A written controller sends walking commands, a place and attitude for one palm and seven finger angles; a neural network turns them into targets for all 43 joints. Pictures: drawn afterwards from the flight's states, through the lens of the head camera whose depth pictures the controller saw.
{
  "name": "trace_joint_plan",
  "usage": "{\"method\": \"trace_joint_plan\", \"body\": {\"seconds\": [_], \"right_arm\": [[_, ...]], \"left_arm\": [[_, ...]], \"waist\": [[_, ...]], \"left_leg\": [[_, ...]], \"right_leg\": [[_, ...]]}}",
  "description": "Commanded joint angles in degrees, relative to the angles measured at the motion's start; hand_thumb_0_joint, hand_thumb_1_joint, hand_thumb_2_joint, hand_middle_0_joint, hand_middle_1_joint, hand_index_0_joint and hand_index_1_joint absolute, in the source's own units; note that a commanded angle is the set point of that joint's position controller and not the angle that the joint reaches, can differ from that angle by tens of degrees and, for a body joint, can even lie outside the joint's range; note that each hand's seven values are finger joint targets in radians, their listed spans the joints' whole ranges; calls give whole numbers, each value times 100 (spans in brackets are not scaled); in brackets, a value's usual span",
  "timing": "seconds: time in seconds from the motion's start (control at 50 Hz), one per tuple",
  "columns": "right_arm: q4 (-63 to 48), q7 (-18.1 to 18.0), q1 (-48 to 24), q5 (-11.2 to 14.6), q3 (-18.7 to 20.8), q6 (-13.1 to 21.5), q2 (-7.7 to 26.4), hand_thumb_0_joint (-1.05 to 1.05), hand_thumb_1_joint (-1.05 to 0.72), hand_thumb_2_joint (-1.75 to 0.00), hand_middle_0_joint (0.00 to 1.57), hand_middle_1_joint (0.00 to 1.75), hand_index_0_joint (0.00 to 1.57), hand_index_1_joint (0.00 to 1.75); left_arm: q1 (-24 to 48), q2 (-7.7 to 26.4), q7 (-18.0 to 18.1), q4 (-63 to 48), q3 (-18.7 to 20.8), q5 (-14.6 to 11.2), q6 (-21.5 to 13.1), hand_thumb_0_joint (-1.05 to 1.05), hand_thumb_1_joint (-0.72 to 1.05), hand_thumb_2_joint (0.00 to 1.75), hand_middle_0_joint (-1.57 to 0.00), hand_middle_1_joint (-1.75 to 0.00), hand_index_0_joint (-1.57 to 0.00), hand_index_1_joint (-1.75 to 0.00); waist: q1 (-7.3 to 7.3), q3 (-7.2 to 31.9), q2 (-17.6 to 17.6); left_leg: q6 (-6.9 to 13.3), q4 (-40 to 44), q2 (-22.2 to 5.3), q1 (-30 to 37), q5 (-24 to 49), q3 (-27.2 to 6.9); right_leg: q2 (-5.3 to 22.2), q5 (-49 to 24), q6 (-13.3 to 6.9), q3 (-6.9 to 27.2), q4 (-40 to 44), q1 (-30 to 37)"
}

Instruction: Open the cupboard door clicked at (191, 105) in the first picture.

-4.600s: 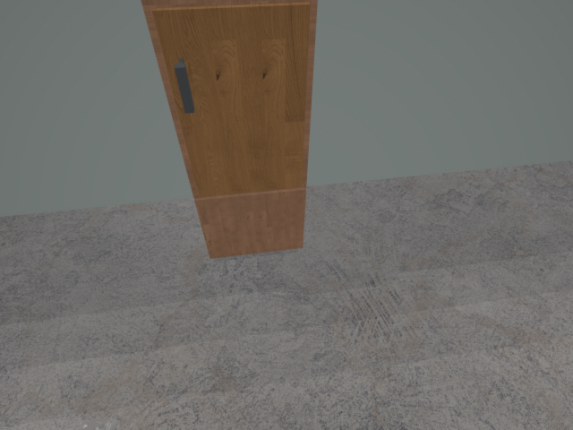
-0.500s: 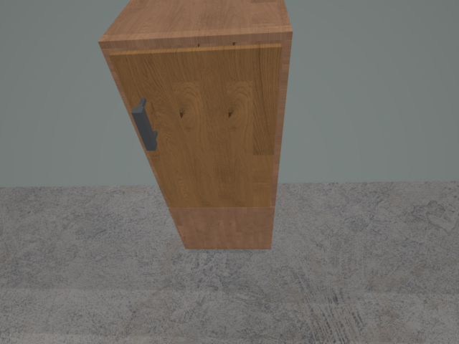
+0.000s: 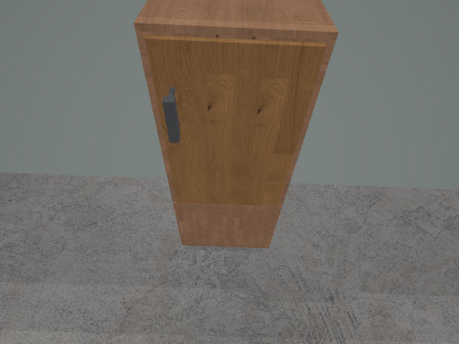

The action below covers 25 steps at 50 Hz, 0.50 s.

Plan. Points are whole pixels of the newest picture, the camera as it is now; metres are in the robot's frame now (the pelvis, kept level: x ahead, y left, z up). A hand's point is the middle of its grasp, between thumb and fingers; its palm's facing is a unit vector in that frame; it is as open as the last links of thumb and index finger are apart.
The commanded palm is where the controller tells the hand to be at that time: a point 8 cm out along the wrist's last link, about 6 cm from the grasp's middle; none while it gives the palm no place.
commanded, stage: come to a stop and stand still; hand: left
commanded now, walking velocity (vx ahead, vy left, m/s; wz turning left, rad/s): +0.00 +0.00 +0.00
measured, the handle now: (173, 115) +0.59 +0.19 +0.05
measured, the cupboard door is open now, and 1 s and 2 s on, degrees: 0 0 0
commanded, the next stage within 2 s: look again from close up in 0.26 s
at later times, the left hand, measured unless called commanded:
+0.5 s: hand out of the picture -0.01 +0.18 -0.18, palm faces +0.00 -0.98 -0.19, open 7.3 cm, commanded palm none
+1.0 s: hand out of the picture -0.01 +0.17 -0.17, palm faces +0.02 -0.98 -0.18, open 7.4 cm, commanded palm none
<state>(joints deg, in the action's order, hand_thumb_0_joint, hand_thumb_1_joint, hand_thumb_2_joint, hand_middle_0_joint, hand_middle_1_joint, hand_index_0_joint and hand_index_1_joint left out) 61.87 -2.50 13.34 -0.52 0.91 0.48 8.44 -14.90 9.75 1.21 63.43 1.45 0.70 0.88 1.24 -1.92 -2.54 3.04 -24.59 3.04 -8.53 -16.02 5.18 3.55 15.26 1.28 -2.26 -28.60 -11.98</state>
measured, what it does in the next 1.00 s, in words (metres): stands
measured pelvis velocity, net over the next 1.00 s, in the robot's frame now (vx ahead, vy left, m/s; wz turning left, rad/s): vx -0.01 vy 0.00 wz -0.01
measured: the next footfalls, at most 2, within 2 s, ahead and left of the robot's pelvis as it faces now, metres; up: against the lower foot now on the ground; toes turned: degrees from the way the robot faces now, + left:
left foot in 1.46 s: +0.11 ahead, +0.07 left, +0.00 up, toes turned +6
right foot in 1.80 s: +0.10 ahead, -0.16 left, +0.00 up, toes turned -3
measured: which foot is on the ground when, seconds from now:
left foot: down 0.00-1.00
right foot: down 0.00-1.00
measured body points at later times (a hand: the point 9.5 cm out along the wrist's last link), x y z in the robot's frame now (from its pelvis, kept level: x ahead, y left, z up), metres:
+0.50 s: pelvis -0.01 +0.01 +0.00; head +0.01 +0.01 +0.45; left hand -0.01 +0.23 -0.16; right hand -0.02 -0.20 -0.16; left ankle -0.03 +0.09 -0.74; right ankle -0.01 -0.12 -0.74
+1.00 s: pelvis -0.01 +0.00 +0.00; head +0.00 +0.00 +0.45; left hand -0.01 +0.22 -0.16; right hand +0.00 -0.22 -0.16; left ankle -0.03 +0.09 -0.74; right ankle -0.01 -0.12 -0.74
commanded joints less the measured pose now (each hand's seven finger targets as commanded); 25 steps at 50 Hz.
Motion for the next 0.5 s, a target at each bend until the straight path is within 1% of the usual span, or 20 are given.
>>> {"method": "trace_joint_plan", "body": {"seconds": [0.0, 0.02, 0.04, 0.06, 0.08, 0.1, 0.12, 0.14, 0.2, 0.22, 0.26, 0.28, 0.32, 0.34, 0.36, 0.38, 0.4, 0.42, 0.44, 0.48], "right_arm": [[-68, -2, 420, 56, 76, 142, 526, 0, -90, -90, 20, 30, 20, 30], [-3, -7, 389, 23, 65, 106, 523, 0, -90, -90, 20, 30, 20, 30], [54, -14, 445, 14, 65, 99, 563, 0, -90, -90, 20, 30, 20, 30], [104, -21, 526, 13, 52, 106, 549, 0, -90, -90, 20, 30, 20, 30], [141, -22, 549, 12, 43, 112, 550, 0, -90, -90, 20, 30, 20, 30], [199, -24, 560, 11, 23, 119, 528, 0, -90, -90, 20, 30, 20, 30], [224, -23, 554, 6, 10, 114, 524, 0, -90, -90, 20, 30, 20, 30], [247, -21, 571, 5, -2, 115, 525, 0, -90, -90, 20, 30, 20, 30], [303, -16, 587, 12, -23, 117, 479, 0, -90, -90, 20, 30, 20, 30], [322, -19, 612, 8, -26, 115, 475, 0, -90, -90, 20, 30, 20, 30], [346, -19, 668, 7, -29, 121, 458, 0, -90, -90, 20, 30, 20, 30], [358, -20, 690, 12, -29, 120, 457, 0, -90, -90, 20, 30, 20, 30], [378, -22, 723, 15, -33, 127, 424, 0, -90, -90, 20, 30, 20, 30], [-92, 74, 273, 64, -69, 208, 712, 0, -90, -90, 20, 30, 20, 30], [-176, 87, 693, -22, -60, 167, 508, 0, -90, -90, 20, 30, 20, 30], [-146, 118, 506, -60, -79, 165, 433, 0, -90, -90, 20, 30, 20, 30], [-199, 125, 654, -65, -88, 175, 459, 0, -90, -90, 20, 30, 20, 30], [-260, 122, 711, -63, -95, 186, 495, 0, -90, -90, 20, 30, 20, 30], [-276, 113, 716, -56, -91, 199, 518, 0, -90, -90, 20, 30, 20, 30], [-321, 89, 764, -49, -91, 208, 549, 0, -90, -90, 20, 30, 20, 30]], "left_arm": [[-416, 514, 99, -45, 10, -2, -157, 0, 90, 90, -20, -30, -20, -30], [-353, 466, 103, 13, 13, -1, -169, 0, 90, 90, -20, -30, -20, -30], [-335, 387, 111, 13, -13, -14, -172, 0, 90, 90, -20, -30, -20, -30], [-291, 358, 119, 12, -31, -23, -168, 0, 90, 90, -20, -30, -20, -30], [-258, 340, 124, 17, -35, -23, -150, 0, 90, 90, -20, -30, -20, -30], [-264, 327, 126, 14, -36, -24, -140, 0, 90, 90, -20, -30, -20, -30], [-248, 330, 126, 30, -43, -27, -121, 0, 90, 90, -20, -30, -20, -30], [-256, 329, 124, 36, -45, -29, -110, 0, 90, 90, -20, -30, -20, -30], [-240, 337, 120, 43, -50, -29, -86, 0, 90, 90, -20, -30, -20, -30], [-244, 325, 118, 62, -56, -27, -87, 0, 90, 90, -20, -30, -20, -30], [-261, 322, 118, 75, -58, -29, -87, 0, 90, 90, -20, -30, -20, -30], [-264, 340, 118, 82, -55, -27, -83, 0, 90, 90, -20, -30, -20, -30], [-318, 303, 116, 100, -68, -31, -89, 0, 90, 90, -20, -30, -20, -30], [-651, 478, 344, 150, -151, 64, -282, 0, 90, 90, -20, -30, -20, -30], [-549, 584, 296, -65, -96, 7, -318, 0, 90, 90, -20, -30, -20, -30], [-384, 600, 218, -99, -106, -3, -325, 0, 90, 90, -20, -30, -20, -30], [-361, 544, 173, -131, -139, 2, -319, 0, 90, 90, -20, -30, -20, -30], [-374, 476, 144, -180, -144, 6, -301, 0, 90, 90, -20, -30, -20, -30], [-375, 425, 128, -168, -153, 6, -286, 0, 90, 90, -20, -30, -20, -30], [-375, 376, 109, -177, -154, 5, -266, 0, 90, 90, -20, -30, -20, -30]], "waist": [[-94, 288, 328], [-103, 227, -152], [-120, 210, -289], [-130, 161, -318], [-114, 49, -175], [-105, 61, 4], [-99, -68, 83], [-94, -65, 189], [-64, -228, 237], [-77, -273, 241], [-78, -236, 303], [-61, -303, 321], [-65, -271, 310], [40, -484, 254], [-175, -31, 524], [-55, -350, 743], [-114, -149, 727], [-119, -25, 652], [-134, 81, 604], [-129, 113, 464]], "left_leg": [[-137, 409, -943, -93, 2097, -780], [-165, 368, -946, -16, 2144, -757], [-162, 380, -966, 100, 2128, -724], [-146, 454, -974, 146, 2170, -737], [-138, 492, -981, 132, 2269, -741], [-134, 547, -992, 150, 2224, -721], [-133, 597, -982, 113, 2111, -734], [-133, 658, -991, 117, 1993, -731], [-126, 782, -988, -33, 1635, -762], [-131, 809, -980, -52, 1542, -762], [-128, 837, -973, -41, 1490, -768], [-128, 835, -979, -84, 1455, -760], [-119, 867, -972, -71, 1364, -769], [-239, -320, -1028, -462, 2639, -615], [-227, -32, -810, -405, 1159, -695], [-175, 215, -764, -565, 655, -662], [-129, 269, -824, -580, 570, -783], [-71, 283, -874, -596, 535, -862], [-25, 296, -914, -520, 708, -899], [38, 301, -962, -505, 884, -937]], "right_leg": [[579, -2186, -262, 413, 557, 707], [467, -2295, -283, 410, 499, 611], [445, -2264, -289, 395, 526, 537], [428, -2176, -272, 342, 556, 520], [388, -2036, -248, 301, 552, 465], [377, -1826, -231, 307, 602, 474], [348, -1584, -211, 298, 655, 423], [331, -1406, -206, 307, 698, 422], [317, -1113, -186, 295, 796, 422], [304, -1085, -184, 308, 822, 402], [304, -1089, -187, 309, 833, 434], [304, -1055, -181, 285, 839, 437], [308, -1036, -180, 301, 873, 427], [509, -2755, -200, 506, 528, 43], [558, -1736, -380, 547, 365, 340], [462, -1133, -394, 491, 394, 98], [323, -441, -410, 420, 354, 95], [245, -228, -395, 345, 313, 119], [199, -315, -379, 302, 234, 152], [160, -345, -353, 230, 169, 187]]}}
